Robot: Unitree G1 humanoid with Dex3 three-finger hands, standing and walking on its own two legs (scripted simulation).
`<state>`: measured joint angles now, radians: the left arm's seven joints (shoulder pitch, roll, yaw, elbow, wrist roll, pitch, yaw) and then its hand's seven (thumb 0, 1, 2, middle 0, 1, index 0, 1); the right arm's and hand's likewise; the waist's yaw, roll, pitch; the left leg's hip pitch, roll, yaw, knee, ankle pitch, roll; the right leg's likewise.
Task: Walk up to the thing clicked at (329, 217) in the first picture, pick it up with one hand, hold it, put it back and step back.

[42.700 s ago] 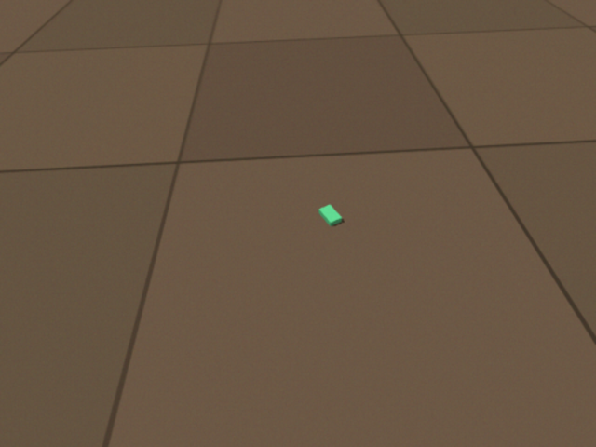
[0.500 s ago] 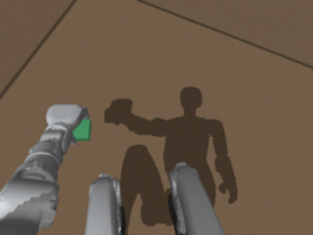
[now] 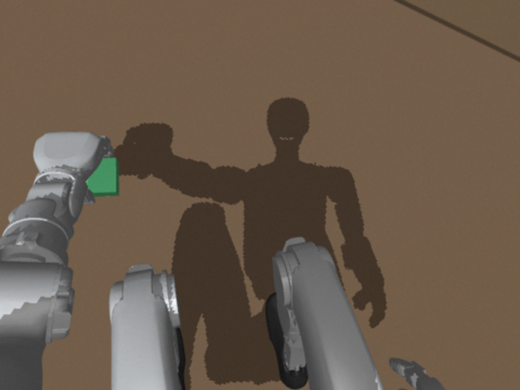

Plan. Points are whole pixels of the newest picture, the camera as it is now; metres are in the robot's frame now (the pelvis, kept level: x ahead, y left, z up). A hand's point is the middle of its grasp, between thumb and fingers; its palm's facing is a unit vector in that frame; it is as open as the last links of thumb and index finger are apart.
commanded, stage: crouch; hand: left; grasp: from above
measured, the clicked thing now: (85, 177) +0.48 +0.23 -0.22
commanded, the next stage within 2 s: lower in 0.64 s
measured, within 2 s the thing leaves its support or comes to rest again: rests again in 1.72 s
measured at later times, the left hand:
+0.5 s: hand (93, 178) +0.48 +0.22 -0.24, palm faces -0.48 +0.02 -0.88, open 8.9 cm
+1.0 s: hand (98, 182) +0.49 +0.22 -0.28, palm faces -0.51 +0.01 -0.86, open 8.9 cm
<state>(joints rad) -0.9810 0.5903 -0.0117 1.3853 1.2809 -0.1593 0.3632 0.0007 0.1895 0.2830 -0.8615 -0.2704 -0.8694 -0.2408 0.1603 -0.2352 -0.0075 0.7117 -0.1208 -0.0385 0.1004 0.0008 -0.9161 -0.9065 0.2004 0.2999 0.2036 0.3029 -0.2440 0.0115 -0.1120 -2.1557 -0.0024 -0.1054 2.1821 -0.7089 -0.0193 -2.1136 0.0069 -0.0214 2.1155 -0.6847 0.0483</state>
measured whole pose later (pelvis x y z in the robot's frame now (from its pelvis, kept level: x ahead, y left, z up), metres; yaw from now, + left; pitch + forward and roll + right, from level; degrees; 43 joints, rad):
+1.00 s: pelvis -0.01 +0.00 -0.08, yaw -4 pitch +35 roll -9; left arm -1.10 0.77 0.00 1.57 1.33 -0.22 0.40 0.00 0.21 0.25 -0.85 -0.27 -0.86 -0.24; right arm 0.16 -0.27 0.13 0.70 -0.16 -0.05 0.13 0.00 -0.91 -0.90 0.20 0.30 0.20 0.30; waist -0.33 -0.03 0.01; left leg -2.35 -0.02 -0.17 2.44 -0.71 -0.03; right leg -2.29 0.03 -0.07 2.33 -0.66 0.06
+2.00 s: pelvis -0.01 +0.01 -0.09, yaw -8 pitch +31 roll -14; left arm -1.12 0.93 0.03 1.72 1.34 -0.21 0.58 0.00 0.24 0.20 -0.84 -0.28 -0.85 -0.26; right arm 0.12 -0.32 0.27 0.66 -0.23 -0.18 0.22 0.00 -0.91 -0.90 0.20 0.30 0.20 0.30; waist -0.42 -0.11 0.14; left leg -2.36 0.00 -0.25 2.54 -0.74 -0.02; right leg -2.27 0.06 -0.13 2.36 -0.66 0.07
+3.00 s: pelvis -0.01 +0.01 -0.09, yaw -10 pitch +29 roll -15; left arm -1.14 1.00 0.02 1.73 1.34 -0.24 0.57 0.00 -0.19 0.72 -0.31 -0.79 -0.33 -0.76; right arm 0.13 -0.34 0.32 0.61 -0.24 -0.19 0.22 0.00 -0.90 -0.90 0.20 0.30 0.20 0.30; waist -0.44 -0.14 0.18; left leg -2.34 0.00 -0.27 2.53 -0.73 -0.02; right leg -2.24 0.06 -0.15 2.33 -0.64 0.07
